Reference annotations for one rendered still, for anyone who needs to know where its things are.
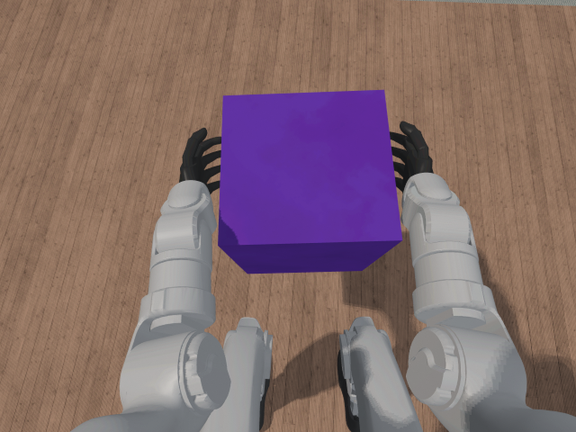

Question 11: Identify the left robot upper arm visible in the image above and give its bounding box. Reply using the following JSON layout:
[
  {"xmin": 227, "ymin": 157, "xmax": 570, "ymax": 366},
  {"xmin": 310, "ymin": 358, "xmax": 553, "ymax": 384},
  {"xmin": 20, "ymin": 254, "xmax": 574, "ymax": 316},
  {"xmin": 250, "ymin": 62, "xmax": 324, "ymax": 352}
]
[{"xmin": 70, "ymin": 330, "xmax": 231, "ymax": 432}]

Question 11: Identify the carton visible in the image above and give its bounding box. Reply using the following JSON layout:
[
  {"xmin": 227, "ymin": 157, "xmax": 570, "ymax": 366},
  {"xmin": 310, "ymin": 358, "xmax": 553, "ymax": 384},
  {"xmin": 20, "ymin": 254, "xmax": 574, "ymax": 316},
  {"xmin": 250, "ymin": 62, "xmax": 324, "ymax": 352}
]
[{"xmin": 218, "ymin": 90, "xmax": 402, "ymax": 274}]

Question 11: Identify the left robot hand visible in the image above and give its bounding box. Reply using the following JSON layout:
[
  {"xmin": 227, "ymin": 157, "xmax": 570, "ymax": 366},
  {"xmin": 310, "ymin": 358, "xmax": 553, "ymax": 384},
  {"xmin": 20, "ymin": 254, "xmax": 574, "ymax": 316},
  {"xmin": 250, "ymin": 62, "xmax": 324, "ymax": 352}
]
[{"xmin": 179, "ymin": 128, "xmax": 221, "ymax": 194}]

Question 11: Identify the robot right foot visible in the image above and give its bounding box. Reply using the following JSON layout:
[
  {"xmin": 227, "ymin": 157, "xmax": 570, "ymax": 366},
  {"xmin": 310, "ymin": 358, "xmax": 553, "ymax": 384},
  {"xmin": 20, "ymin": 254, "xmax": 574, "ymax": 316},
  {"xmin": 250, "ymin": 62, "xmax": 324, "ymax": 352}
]
[{"xmin": 337, "ymin": 350, "xmax": 360, "ymax": 432}]

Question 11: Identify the left robot forearm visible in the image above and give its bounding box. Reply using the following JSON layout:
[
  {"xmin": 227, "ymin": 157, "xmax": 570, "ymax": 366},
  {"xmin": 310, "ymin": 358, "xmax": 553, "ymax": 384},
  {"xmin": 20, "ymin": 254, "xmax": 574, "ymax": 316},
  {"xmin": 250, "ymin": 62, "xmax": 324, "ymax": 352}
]
[{"xmin": 120, "ymin": 180, "xmax": 217, "ymax": 404}]

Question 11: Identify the right robot forearm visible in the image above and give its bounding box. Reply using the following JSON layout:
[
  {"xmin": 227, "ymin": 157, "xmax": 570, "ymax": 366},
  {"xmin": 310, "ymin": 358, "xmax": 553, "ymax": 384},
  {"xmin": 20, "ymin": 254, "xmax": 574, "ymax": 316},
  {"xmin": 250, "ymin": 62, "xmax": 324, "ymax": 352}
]
[{"xmin": 400, "ymin": 173, "xmax": 527, "ymax": 377}]

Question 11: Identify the right robot upper arm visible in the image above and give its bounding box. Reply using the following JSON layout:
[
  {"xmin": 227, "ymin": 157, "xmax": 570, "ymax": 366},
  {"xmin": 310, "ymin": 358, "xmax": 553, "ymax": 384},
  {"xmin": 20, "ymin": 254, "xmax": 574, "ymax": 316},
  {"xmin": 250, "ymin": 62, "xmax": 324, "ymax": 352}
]
[{"xmin": 406, "ymin": 324, "xmax": 576, "ymax": 432}]

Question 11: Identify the right robot hand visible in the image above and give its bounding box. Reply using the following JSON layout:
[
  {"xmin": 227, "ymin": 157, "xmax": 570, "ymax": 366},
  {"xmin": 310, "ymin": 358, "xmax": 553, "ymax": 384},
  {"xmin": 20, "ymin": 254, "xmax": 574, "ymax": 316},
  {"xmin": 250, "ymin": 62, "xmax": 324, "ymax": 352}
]
[{"xmin": 390, "ymin": 121, "xmax": 434, "ymax": 193}]

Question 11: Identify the left robot thigh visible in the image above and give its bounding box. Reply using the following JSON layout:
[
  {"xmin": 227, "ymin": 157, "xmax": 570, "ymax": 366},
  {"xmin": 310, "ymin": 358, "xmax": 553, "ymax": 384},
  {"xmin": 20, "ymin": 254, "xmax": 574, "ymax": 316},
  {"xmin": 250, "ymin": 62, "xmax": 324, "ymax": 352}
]
[{"xmin": 200, "ymin": 326, "xmax": 273, "ymax": 432}]

